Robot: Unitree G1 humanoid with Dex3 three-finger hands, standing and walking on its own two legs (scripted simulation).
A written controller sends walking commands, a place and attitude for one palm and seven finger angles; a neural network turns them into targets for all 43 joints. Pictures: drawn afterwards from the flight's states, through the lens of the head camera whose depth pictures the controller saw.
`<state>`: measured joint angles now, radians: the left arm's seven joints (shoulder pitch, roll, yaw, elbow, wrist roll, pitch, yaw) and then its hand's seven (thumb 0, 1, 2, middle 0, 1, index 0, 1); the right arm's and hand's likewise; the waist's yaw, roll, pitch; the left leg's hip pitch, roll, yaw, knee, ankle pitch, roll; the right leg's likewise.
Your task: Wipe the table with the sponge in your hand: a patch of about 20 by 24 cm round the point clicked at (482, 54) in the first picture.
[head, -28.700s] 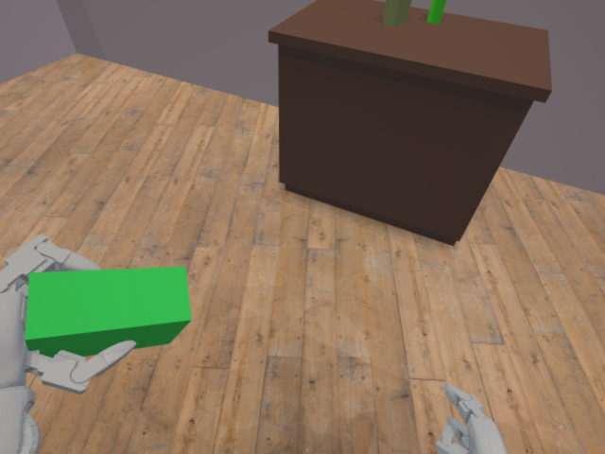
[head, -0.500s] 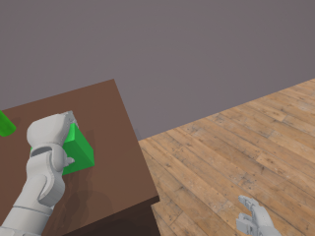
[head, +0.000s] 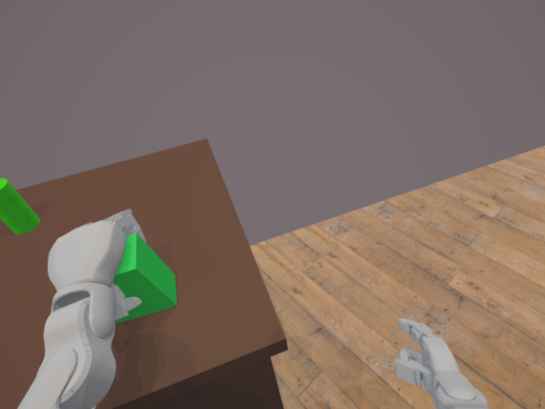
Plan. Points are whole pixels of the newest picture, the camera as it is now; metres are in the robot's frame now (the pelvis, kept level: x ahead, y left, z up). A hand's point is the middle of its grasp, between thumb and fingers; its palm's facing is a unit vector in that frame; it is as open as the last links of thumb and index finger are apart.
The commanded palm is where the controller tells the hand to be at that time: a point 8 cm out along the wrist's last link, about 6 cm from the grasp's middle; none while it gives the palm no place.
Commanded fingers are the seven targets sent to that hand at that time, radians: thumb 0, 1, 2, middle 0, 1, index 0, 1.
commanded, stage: wipe back along the middle lane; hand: left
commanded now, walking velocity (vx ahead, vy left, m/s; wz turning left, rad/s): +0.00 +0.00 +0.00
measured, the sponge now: (132, 288) +0.26 +0.25 +0.07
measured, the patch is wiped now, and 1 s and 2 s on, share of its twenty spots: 0.85 0.95 1.00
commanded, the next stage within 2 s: slide across to the third lane in 0.16 s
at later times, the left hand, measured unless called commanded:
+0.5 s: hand (132, 287) +0.23 +0.21 +0.12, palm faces +0.18 -0.16 -0.97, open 10.0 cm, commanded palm +0.19 +0.20 +0.17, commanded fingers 0.00 0.10 1.30 -1.20 -1.60 -1.20 -1.60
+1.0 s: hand (175, 274) +0.25 +0.16 +0.13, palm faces +0.13 -0.14 -0.98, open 10.0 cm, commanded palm +0.22 +0.15 +0.18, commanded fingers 0.00 0.10 1.30 -1.20 -1.60 -1.20 -1.60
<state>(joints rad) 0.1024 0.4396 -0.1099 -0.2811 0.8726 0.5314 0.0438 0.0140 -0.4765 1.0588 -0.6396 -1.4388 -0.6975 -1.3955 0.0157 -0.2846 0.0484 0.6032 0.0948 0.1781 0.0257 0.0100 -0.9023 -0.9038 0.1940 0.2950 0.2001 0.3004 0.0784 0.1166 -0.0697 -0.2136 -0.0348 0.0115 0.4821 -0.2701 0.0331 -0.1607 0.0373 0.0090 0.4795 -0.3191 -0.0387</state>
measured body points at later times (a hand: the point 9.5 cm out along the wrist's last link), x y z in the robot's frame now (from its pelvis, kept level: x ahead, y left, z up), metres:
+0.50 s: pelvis -0.01 -0.01 +0.00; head -0.04 -0.06 +0.45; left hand +0.22 +0.22 +0.18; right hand +0.24 -0.20 -0.08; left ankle -0.01 +0.10 -0.74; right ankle -0.04 -0.10 -0.74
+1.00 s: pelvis -0.03 -0.03 +0.00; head -0.06 -0.10 +0.44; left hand +0.24 +0.17 +0.18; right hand +0.23 -0.22 -0.08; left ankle -0.01 +0.10 -0.74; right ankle -0.04 -0.10 -0.74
